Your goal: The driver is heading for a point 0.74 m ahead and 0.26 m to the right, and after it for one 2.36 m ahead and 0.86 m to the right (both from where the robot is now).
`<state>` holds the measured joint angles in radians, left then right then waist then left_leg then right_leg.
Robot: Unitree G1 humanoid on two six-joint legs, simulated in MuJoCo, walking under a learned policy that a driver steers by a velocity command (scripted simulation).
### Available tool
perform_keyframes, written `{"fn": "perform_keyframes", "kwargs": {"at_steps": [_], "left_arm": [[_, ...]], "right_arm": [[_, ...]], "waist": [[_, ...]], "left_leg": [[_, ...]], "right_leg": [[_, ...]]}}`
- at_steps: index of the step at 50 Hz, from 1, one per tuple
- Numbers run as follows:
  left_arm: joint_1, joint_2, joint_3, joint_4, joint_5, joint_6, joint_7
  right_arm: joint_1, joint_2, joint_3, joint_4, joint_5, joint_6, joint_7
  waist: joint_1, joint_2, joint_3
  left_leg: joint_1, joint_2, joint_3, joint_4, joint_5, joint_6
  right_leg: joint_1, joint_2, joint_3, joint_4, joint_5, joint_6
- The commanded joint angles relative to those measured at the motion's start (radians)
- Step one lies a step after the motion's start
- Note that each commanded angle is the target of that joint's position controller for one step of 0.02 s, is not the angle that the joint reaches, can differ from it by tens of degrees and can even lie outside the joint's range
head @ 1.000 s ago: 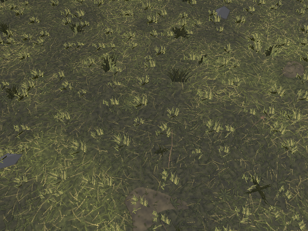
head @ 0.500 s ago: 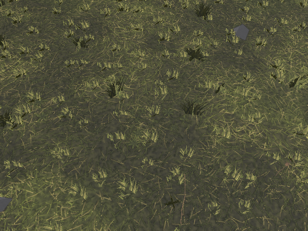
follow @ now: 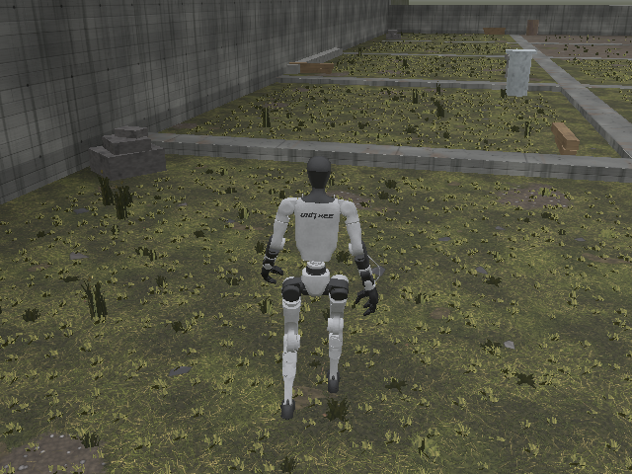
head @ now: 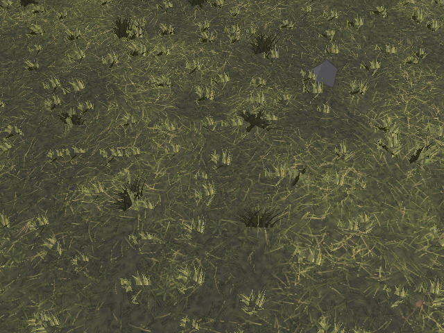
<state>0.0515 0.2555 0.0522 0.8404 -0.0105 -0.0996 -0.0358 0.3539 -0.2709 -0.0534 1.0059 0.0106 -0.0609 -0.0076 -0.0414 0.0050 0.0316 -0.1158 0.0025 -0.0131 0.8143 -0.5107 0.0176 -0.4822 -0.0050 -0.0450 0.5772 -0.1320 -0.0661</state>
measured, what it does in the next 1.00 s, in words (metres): walks ahead, turning right: left foot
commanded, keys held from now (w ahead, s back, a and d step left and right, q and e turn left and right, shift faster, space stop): w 0.34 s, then w+e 0.64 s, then e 0.02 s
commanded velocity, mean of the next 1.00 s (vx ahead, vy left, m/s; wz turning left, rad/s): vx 0.50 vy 0.00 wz -0.26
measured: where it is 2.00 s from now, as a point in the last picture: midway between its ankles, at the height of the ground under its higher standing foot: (261, 241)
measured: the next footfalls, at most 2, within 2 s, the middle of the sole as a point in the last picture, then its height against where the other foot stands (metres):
left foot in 0.50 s outside the picture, level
right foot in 1.04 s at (281, 258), level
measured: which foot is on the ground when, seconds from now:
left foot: up 0.00-0.48, down 0.50-1.00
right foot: down 0.00-0.52, up 0.54-1.00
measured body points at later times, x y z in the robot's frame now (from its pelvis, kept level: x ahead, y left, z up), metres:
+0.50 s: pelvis +0.28 +0.03 +0.00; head +0.31 +0.03 +0.45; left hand +0.23 +0.30 -0.14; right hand +0.50 -0.21 -0.09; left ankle +0.42 +0.14 -0.73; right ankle +0.11 -0.09 -0.72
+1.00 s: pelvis +0.54 -0.01 +0.00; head +0.56 -0.03 +0.45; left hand +0.79 +0.16 -0.09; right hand +0.46 -0.28 -0.14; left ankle +0.42 +0.14 -0.72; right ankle +0.64 -0.16 -0.71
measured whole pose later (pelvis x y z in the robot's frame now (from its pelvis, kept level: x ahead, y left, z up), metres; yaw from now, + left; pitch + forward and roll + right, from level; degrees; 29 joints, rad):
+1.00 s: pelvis +0.54 -0.01 +0.00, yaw -18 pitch +1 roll +3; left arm 0.07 0.24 0.07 0.78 -0.02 -0.02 -0.05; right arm 0.30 -0.27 -0.09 0.96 0.01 -0.06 -0.02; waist -0.06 -0.02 0.04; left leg 0.10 0.04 0.30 0.29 -0.39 -0.05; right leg -0.58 -0.08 -0.06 0.65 -0.12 -0.08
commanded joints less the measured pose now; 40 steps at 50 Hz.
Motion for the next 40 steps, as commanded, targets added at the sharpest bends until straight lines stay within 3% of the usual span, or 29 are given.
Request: {"fn": "perform_keyframes", "kwargs": {"at_steps": [1, 2, 3, 4, 5, 7, 10, 15, 18, 21, 23, 24, 25, 26, 27, 28, 29, 30, 31, 33, 35, 40], "left_arm": [[0.282, 0.158, 0.041, 0.030, -0.003, -0.002, 0.007], [0.206, 0.141, 0.034, 0.014, 0.005, -0.004, 0.007], [0.162, 0.115, 0.028, 0.009, 0.013, -0.006, 0.005], [0.147, 0.096, 0.021, 0.012, 0.023, -0.009, 0.004], [0.151, 0.090, 0.021, 0.018, 0.022, -0.012, 0.003], [0.178, 0.113, 0.026, 0.036, 0.015, -0.017, 0.008], [0.225, 0.140, 0.033, 0.059, 0.012, -0.011, 0.027], [0.296, 0.146, 0.031, 0.092, 0.001, 0.000, 0.040], [0.359, 0.147, 0.033, 0.125, -0.005, 0.013, 0.041], [0.370, 0.160, 0.041, 0.138, -0.011, 0.031, 0.049], [0.333, 0.181, 0.049, 0.127, -0.013, 0.039, 0.052], [0.311, 0.170, 0.045, 0.119, -0.011, 0.042, 0.051], [0.300, 0.132, 0.029, 0.097, 0.000, 0.041, 0.050], [0.417, 0.009, -0.004, 0.080, 0.002, 0.025, 0.044], [0.413, 0.045, 0.001, 0.093, -0.014, 0.008, 0.041], [0.330, 0.136, 0.029, 0.071, -0.041, 0.002, 0.042], [0.275, 0.138, 0.031, 0.057, -0.043, 0.004, 0.047], [0.249, 0.125, 0.036, 0.053, -0.033, 0.010, 0.052], [0.266, 0.107, 0.044, 0.058, -0.027, 0.025, 0.055], [0.290, 0.055, 0.041, 0.057, -0.028, 0.053, 0.051], [0.260, 0.050, 0.045, 0.032, -0.023, 0.071, 0.053], [0.133, 0.044, 0.042, -0.020, -0.011, 0.064, 0.029]], "right_arm": [[-0.030, -0.136, -0.018, -0.092, 0.036, -0.059, 0.012], [-0.075, -0.128, -0.017, -0.099, 0.031, -0.062, 0.004], [-0.097, -0.121, -0.024, -0.101, 0.015, -0.057, -0.002], [-0.078, -0.105, -0.026, -0.098, 0.010, -0.045, -0.002], [-0.063, -0.082, -0.024, -0.094, 0.009, -0.034, -0.002], [-0.078, -0.062, -0.023, -0.102, 0.004, -0.017, -0.004], [-0.180, -0.062, -0.025, -0.140, -0.008, -0.013, -0.005], [-0.342, -0.031, -0.010, -0.184, 0.000, -0.025, 0.011], [-0.429, -0.034, -0.005, -0.217, 0.006, -0.031, 0.026], [-0.452, -0.059, -0.010, -0.244, 0.008, -0.046, 0.042], [-0.364, -0.099, -0.026, -0.227, 0.008, -0.055, 0.043], [-0.232, -0.135, -0.047, -0.188, 0.006, -0.058, 0.036], [-0.045, -0.193, -0.069, -0.145, -0.010, -0.059, 0.026], [0.077, -0.290, -0.095, -0.121, -0.024, -0.050, 0.019], [0.082, -0.209, -0.070, -0.121, -0.018, -0.045, 0.020], [0.001, -0.147, -0.050, -0.132, -0.011, -0.045, 0.017], [-0.078, -0.112, -0.039, -0.147, -0.010, -0.046, 0.015], [-0.140, -0.079, -0.030, -0.148, -0.012, -0.049, 0.018], [-0.178, -0.057, -0.024, -0.147, -0.020, -0.054, 0.019], [-0.204, -0.056, -0.027, -0.137, -0.026, -0.059, 0.020], [-0.196, -0.081, -0.037, -0.125, -0.028, -0.065, 0.013], [-0.157, -0.120, -0.048, -0.110, -0.028, -0.056, -0.011]], "waist": [[0.134, -0.159, -0.197], [0.103, -0.070, -0.132], [0.078, -0.052, -0.081], [0.048, -0.074, -0.076], [0.036, -0.083, -0.073], [0.027, -0.072, -0.047], [0.046, -0.047, -0.012], [0.097, -0.057, 0.026], [0.126, -0.053, 0.055], [0.102, -0.065, 0.056], [0.042, -0.091, 0.002], [-0.027, -0.084, -0.078], [-0.099, -0.050, -0.222], [-0.074, 0.175, -0.390], [-0.083, 0.241, -0.453], [-0.073, 0.176, -0.286], [-0.047, 0.125, -0.182], [-0.019, 0.090, -0.106], [0.017, 0.111, -0.067], [0.050, 0.114, -0.036], [0.060, 0.087, -0.010], [0.036, 0.049, 0.021]], "left_leg": [[-0.648, 0.030, -0.093, 0.495, 0.024, 0.047], [-0.607, 0.085, -0.067, 0.450, 0.123, 0.046], [-0.568, 0.116, -0.060, 0.391, 0.181, 0.040], [-0.505, 0.140, -0.068, 0.357, 0.219, 0.037], [-0.476, 0.145, -0.064, 0.327, 0.235, 0.032], [-0.494, 0.155, -0.051, 0.263, 0.272, 0.015], [-0.584, 0.157, -0.044, 0.106, 0.412, -0.014], [-0.532, 0.108, 0.008, -0.175, 0.623, -0.017], [-0.549, 0.089, 0.010, -0.255, 0.602, -0.008], [-0.536, 0.072, -0.011, -0.321, 0.512, 0.015], [-0.376, 0.034, 0.012, -0.345, 0.452, 0.035], [-0.182, 0.011, 0.035, -0.367, 0.466, 0.058], [0.127, 0.105, -0.049, -0.306, 0.485, 0.107], [0.542, 0.375, -0.452, -0.342, 0.348, 0.247], [0.550, 0.433, -0.681, -0.478, 0.245, 0.274], [0.416, 0.397, -0.538, -0.503, 0.189, 0.218], [0.266, 0.364, -0.405, -0.533, 0.210, 0.183], [0.127, 0.326, -0.305, -0.579, 0.255, 0.164], [0.032, 0.291, -0.217, -0.618, 0.293, 0.146], [-0.063, 0.271, -0.115, -0.670, 0.353, 0.148], [-0.079, 0.273, -0.041, -0.697, 0.421, 0.161], [-0.020, 0.252, 0.113, -0.710, 0.516, 0.147]], "right_leg": [[0.698, -0.333, 0.587, -0.294, -0.211, -0.188], [0.558, -0.299, 0.478, -0.317, -0.099, -0.169], [0.448, -0.266, 0.396, -0.344, -0.006, -0.162], [0.385, -0.242, 0.342, -0.372, 0.044, -0.153], [0.355, -0.229, 0.309, -0.397, 0.070, -0.157], [0.325, -0.223, 0.253, -0.433, 0.132, -0.170], [0.353, -0.217, 0.200, -0.461, 0.190, -0.169], [0.371, -0.171, 0.102, -0.476, 0.166, -0.128], [0.459, -0.205, 0.115, -0.443, 0.175, -0.132], [0.547, -0.250, 0.163, -0.366, 0.247, -0.121], [0.545, -0.248, 0.177, -0.273, 0.409, -0.101], [0.505, -0.201, 0.150, -0.136, 0.514, -0.077], [0.342, -0.141, 0.115, 0.107, 0.397, -0.044], [-0.064, 0.019, 0.035, 0.502, -0.027, 0.037], [-0.184, 0.040, 0.163, 0.667, -0.457, 0.036], [-0.262, -0.019, 0.181, 0.733, -0.408, 0.024], [-0.262, -0.072, 0.151, 0.716, -0.318, 0.017], [-0.224, -0.104, 0.140, 0.664, -0.249, 0.018], [-0.164, -0.133, 0.147, 0.620, -0.198, 0.017], [-0.107, -0.150, 0.140, 0.594, -0.155, 0.021], [-0.149, -0.156, 0.144, 0.555, -0.087, 0.030], [-0.195, -0.142, 0.113, 0.293, 0.145, 0.045]]}}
